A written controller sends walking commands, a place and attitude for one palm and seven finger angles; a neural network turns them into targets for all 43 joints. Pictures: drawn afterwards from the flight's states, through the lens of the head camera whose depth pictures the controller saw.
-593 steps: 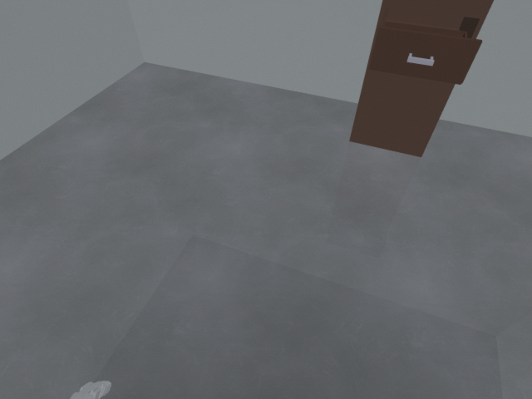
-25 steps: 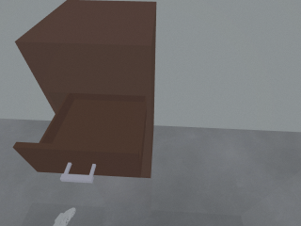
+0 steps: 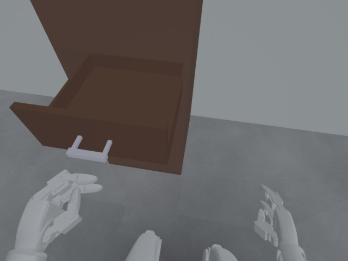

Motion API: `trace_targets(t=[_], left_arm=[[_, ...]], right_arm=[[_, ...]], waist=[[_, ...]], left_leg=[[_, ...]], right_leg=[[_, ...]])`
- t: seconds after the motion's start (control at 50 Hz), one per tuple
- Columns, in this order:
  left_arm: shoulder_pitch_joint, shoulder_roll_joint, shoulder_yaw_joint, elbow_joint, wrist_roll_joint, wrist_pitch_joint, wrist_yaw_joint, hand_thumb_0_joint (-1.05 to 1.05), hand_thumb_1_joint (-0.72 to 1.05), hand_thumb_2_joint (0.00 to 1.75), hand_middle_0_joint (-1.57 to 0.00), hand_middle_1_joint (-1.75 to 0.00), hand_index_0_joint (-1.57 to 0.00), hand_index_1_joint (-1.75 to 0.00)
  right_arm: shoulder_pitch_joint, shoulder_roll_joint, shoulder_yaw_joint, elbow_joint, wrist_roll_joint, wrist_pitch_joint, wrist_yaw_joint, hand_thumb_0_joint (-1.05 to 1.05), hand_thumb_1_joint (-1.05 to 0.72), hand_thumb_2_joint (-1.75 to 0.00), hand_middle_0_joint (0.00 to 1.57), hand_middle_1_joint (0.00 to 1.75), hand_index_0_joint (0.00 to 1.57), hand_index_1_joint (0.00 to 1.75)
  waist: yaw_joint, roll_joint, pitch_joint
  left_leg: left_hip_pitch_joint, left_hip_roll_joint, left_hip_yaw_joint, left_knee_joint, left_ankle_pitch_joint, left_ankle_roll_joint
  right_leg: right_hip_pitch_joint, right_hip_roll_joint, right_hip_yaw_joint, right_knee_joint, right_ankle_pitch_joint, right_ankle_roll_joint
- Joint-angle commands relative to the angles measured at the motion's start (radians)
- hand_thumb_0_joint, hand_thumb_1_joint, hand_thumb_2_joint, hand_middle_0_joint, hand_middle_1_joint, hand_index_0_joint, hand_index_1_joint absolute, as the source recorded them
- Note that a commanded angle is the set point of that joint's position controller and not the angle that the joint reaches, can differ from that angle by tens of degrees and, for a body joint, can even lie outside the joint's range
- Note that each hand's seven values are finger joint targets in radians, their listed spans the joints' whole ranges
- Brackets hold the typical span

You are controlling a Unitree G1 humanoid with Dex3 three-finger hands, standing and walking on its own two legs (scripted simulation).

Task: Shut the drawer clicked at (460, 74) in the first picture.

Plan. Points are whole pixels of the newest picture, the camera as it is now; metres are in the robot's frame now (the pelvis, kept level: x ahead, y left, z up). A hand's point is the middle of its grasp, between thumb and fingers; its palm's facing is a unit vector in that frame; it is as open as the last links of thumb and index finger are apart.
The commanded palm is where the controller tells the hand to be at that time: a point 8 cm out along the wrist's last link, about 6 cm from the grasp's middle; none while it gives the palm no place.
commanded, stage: raise the hand and make a fist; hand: left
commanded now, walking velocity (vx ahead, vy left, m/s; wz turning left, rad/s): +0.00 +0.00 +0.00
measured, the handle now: (90, 148) +0.36 +0.27 +0.01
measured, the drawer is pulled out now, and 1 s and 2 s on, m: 0.26 0.26 0.26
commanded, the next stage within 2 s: bring the fist close to the handle in 1.28 s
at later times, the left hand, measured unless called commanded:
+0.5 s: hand (69, 212) +0.19 +0.22 +0.07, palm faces -0.07 -1.00 -0.06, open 3.1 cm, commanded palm +0.15 +0.28 +0.09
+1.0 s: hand (51, 209) +0.18 +0.24 +0.10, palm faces -0.03 -1.00 -0.08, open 3.2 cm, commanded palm +0.14 +0.30 +0.11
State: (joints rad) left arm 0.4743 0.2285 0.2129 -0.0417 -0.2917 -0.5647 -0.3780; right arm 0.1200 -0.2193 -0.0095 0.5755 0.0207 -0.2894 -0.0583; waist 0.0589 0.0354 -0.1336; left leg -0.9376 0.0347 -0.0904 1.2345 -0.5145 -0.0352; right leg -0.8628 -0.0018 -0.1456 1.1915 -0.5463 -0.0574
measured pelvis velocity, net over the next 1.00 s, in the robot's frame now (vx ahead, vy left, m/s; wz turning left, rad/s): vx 0.02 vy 0.05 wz -0.01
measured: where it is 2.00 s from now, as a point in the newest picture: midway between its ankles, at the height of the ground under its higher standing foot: outside the picture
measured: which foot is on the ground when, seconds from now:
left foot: down 0.00-1.00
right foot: down 0.00-1.00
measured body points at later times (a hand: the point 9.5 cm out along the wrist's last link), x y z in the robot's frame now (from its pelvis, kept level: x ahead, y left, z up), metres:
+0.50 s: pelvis +0.01 +0.04 +0.02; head +0.06 +0.05 +0.47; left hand +0.18 +0.27 +0.08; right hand +0.19 -0.22 -0.03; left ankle +0.05 +0.14 -0.64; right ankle +0.03 -0.09 -0.64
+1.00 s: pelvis +0.02 +0.05 +0.03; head +0.06 +0.06 +0.48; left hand +0.18 +0.29 +0.11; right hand +0.22 -0.17 -0.02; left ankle +0.05 +0.14 -0.64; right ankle +0.03 -0.09 -0.64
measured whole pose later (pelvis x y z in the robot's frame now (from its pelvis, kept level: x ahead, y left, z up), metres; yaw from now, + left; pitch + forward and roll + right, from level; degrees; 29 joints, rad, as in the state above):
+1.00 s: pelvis +0.02 +0.05 +0.03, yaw -1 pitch +11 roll -4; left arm 0.68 0.25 0.19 -0.28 -0.27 -0.32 -0.30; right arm 0.22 -0.20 0.01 0.50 0.04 -0.23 -0.04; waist 0.02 0.04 -0.14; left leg -0.79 0.01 -0.03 1.10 -0.50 0.04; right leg -0.70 -0.02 -0.09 1.01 -0.49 0.02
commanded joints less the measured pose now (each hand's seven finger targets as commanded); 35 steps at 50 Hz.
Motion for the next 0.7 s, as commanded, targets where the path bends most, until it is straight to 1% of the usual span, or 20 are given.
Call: trace_targets(t=[0.0,0.02,0.04,0.06,0.08,0.12,0.16,0.2,0.26,0.3,0.32,0.34,0.38,0.42,0.46,0.52,0.54,0.6,0.64,0.68], left_arm=[[-0.004,0.164,0.052,-0.087,-0.031,0.159,-0.094,0.0,0.9,0.9,-0.84,-0.99,-0.84,-0.99],[0.067,0.204,0.129,-0.038,-0.041,0.224,-0.084,0.0,0.9,0.9,-0.86,-1.01,-0.86,-1.01],[0.078,0.193,0.133,-0.1,-0.056,0.261,-0.074,0.0,0.9,0.9,-0.88,-1.04,-0.88,-1.04],[0.086,0.201,0.164,-0.139,-0.067,0.288,-0.046,0.0,0.9,0.9,-0.9,-1.06,-0.9,-1.06],[0.079,0.182,0.171,-0.188,-0.078,0.291,-0.013,0.0,0.9,0.9,-0.92,-1.08,-0.92,-1.08],[0.115,0.159,0.192,-0.196,-0.08,0.265,0.065,0.0,0.9,0.9,-0.96,-1.12,-0.96,-1.12],[0.143,0.139,0.18,-0.241,-0.056,0.199,0.115,0.0,0.9,0.9,-1.0,-1.17,-1.0,-1.17],[0.133,0.116,0.116,-0.263,-0.021,0.133,0.132,0.0,0.9,0.9,-1.04,-1.21,-1.04,-1.21],[0.119,0.097,0.037,-0.243,0.006,0.07,0.1,0.0,0.9,0.9,-1.1,-1.27,-1.1,-1.27],[0.118,0.086,-0.005,-0.271,0.001,0.054,0.062,0.0,0.9,0.9,-1.14,-1.32,-1.14,-1.32],[0.108,0.094,-0.008,-0.273,-0.001,0.058,0.049,0.0,0.9,0.9,-1.16,-1.34,-1.16,-1.34],[0.113,0.112,0.013,-0.295,-0.011,0.06,0.04,0.0,0.9,0.9,-1.18,-1.36,-1.18,-1.36],[0.13,0.153,0.061,-0.329,-0.017,0.068,0.045,0.0,0.9,0.9,-1.22,-1.4,-1.22,-1.4],[0.181,0.168,0.099,-0.348,-0.012,0.086,0.077,0.0,0.9,0.9,-1.26,-1.45,-1.26,-1.45],[0.206,0.131,0.087,-0.368,-0.017,0.105,0.105,0.0,0.9,0.9,-1.3,-1.49,-1.3,-1.49],[0.228,0.108,0.066,-0.367,-0.005,0.141,0.13,0.0,0.9,0.9,-1.36,-1.56,-1.36,-1.56],[0.238,0.091,0.044,-0.362,0.002,0.154,0.129,0.0,0.9,0.9,-1.38,-1.58,-1.38,-1.58],[0.262,0.08,0.003,-0.369,0.017,0.186,0.107,0.0,0.9,0.9,-1.4,-1.6,-1.4,-1.6],[0.249,0.091,-0.004,-0.378,0.023,0.198,0.09,0.0,0.9,0.9,-1.4,-1.6,-1.4,-1.6],[0.247,0.114,0.024,-0.402,0.013,0.195,0.079,0.0,0.9,0.9,-1.4,-1.6,-1.4,-1.6]], right_arm=[[-0.002,-0.142,-0.058,-0.17,0.04,-0.047,-0.034,0.0,-0.9,-0.9,0.2,0.3,0.2,0.3],[-0.025,-0.133,-0.062,-0.179,0.045,-0.034,-0.037,0.0,-0.9,-0.9,0.2,0.3,0.2,0.3],[-0.027,-0.125,-0.054,-0.202,0.046,-0.023,-0.037,0.0,-0.9,-0.9,0.2,0.3,0.2,0.3],[-0.042,-0.11,-0.055,-0.213,0.046,-0.014,-0.041,0.0,-0.9,-0.9,0.2,0.3,0.2,0.3],[-0.046,-0.097,-0.054,-0.216,0.041,-0.011,-0.042,0.0,-0.9,-0.9,0.2,0.3,0.2,0.3],[-0.046,-0.078,-0.053,-0.195,0.031,-0.006,-0.04,0.0,-0.9,-0.9,0.2,0.3,0.2,0.3],[-0.008,-0.071,-0.062,-0.179,0.023,-0.009,-0.028,0.0,-0.9,-0.9,0.2,0.3,0.2,0.3],[0.002,-0.079,-0.062,-0.173,0.014,-0.017,-0.015,0.0,-0.9,-0.9,0.2,0.3,0.2,0.3],[0.017,-0.104,-0.063,-0.164,0.015,-0.04,-0.008,0.0,-0.9,-0.9,0.2,0.3,0.2,0.3],[0.026,-0.121,-0.061,-0.175,0.02,-0.061,-0.008,0.0,-0.9,-0.9,0.2,0.3,0.2,0.3],[0.024,-0.127,-0.06,-0.173,0.022,-0.067,-0.009,0.0,-0.9,-0.9,0.2,0.3,0.2,0.3],[0.037,-0.132,-0.063,-0.174,0.023,-0.071,-0.011,0.0,-0.9,-0.9,0.2,0.3,0.2,0.3],[0.039,-0.133,-0.066,-0.179,0.023,-0.073,-0.015,0.0,-0.9,-0.9,0.2,0.3,0.2,0.3],[0.032,-0.125,-0.066,-0.183,0.021,-0.062,-0.013,0.0,-0.9,-0.9,0.2,0.3,0.2,0.3],[0.029,-0.111,-0.065,-0.196,0.023,-0.046,-0.01,0.0,-0.9,-0.9,0.2,0.3,0.2,0.3],[0.017,-0.109,-0.058,-0.211,0.024,-0.023,-0.005,0.0,-0.9,-0.9,0.2,0.3,0.2,0.3],[0.023,-0.107,-0.057,-0.215,0.024,-0.016,-0.002,0.0,-0.9,-0.9,0.2,0.3,0.2,0.3],[0.022,-0.111,-0.053,-0.236,0.025,-0.005,0.006,0.0,-0.9,-0.9,0.2,0.3,0.2,0.3],[0.022,-0.114,-0.05,-0.243,0.024,-0.001,0.007,0.0,-0.9,-0.9,0.2,0.3,0.2,0.3],[0.026,-0.114,-0.049,-0.248,0.022,0.0,0.006,0.0,-0.9,-0.9,0.2,0.3,0.2,0.3]], waist=[[-0.076,-0.081,-0.158],[-0.039,-0.089,-0.177],[-0.023,-0.067,-0.206],[-0.009,-0.082,-0.199],[-0.002,-0.077,-0.206],[0.007,-0.109,-0.166],[0.002,-0.064,-0.153],[-0.028,-0.029,-0.114],[-0.072,-0.003,-0.083],[-0.085,0.011,-0.105],[-0.09,0.013,-0.103],[-0.084,0.006,-0.146],[-0.064,0.009,-0.182],[-0.035,0.041,-0.192],[-0.031,0.046,-0.172],[-0.032,0.06,-0.133],[-0.043,0.049,-0.123],[-0.052,0.04,-0.101],[-0.061,0.033,-0.09],[-0.053,0.026,-0.103]], left_leg=[[0.071,-0.04,0.063,-0.179,0.093,0.079],[0.082,-0.044,0.065,-0.195,0.111,0.076],[0.101,-0.049,0.068,-0.217,0.127,0.075],[0.111,-0.048,0.067,-0.232,0.136,0.071],[0.118,-0.049,0.067,-0.241,0.152,0.069],[0.127,-0.036,0.056,-0.261,0.175,0.064],[0.154,-0.031,0.058,-0.279,0.204,0.06],[0.153,-0.033,0.057,-0.285,0.179,0.06],[0.162,-0.033,0.049,-0.28,0.12,0.064],[0.176,-0.035,0.043,-0.281,0.091,0.069],[0.186,-0.034,0.038,-0.281,0.095,0.071],[0.205,-0.034,0.035,-0.285,0.106,0.071],[0.226,-0.034,0.031,-0.297,0.131,0.069],[0.249,-0.033,0.028,-0.319,0.163,0.065],[0.271,-0.03,0.027,-0.336,0.185,0.059],[0.277,-0.027,0.021,-0.353,0.192,0.056],[0.285,-0.025,0.022,-0.353,0.208,0.055],[0.289,-0.021,0.016,-0.363,0.219,0.051],[0.291,-0.022,0.017,-0.357,0.235,0.054],[0.295,-0.024,0.015,-0.354,0.251,0.051]], right_leg=[[0.17,-0.02,0.246,-0.393,-0.063,0.062],[0.217,-0.022,0.249,-0.403,-0.061,0.062],[0.253,-0.031,0.241,-0.405,-0.054,0.064],[0.263,-0.032,0.229,-0.403,-0.048,0.066],[0.277,-0.031,0.217,-0.397,-0.028,0.067],[0.258,-0.009,0.173,-0.37,0.016,0.057],[0.227,0.004,0.136,-0.335,0.081,0.048],[0.166,0.009,0.115,-0.318,0.058,0.046],[0.098,0.006,0.113,-0.319,0.002,0.043],[0.088,0.003,0.116,-0.322,-0.013,0.042],[0.09,0.006,0.113,-0.319,0.001,0.039],[0.104,0.005,0.112,-0.32,0.015,0.04],[0.133,0.007,0.102,-0.31,0.047,0.038],[0.152,0.017,0.075,-0.289,0.088,0.032],[0.157,0.019,0.055,-0.286,0.121,0.033],[0.163,0.023,0.042,-0.29,0.137,0.032],[0.159,0.023,0.037,-0.293,0.156,0.035],[0.16,0.024,0.033,-0.302,0.171,0.037],[0.164,0.025,0.036,-0.307,0.191,0.038],[0.177,0.027,0.037,-0.309,0.205,0.036]])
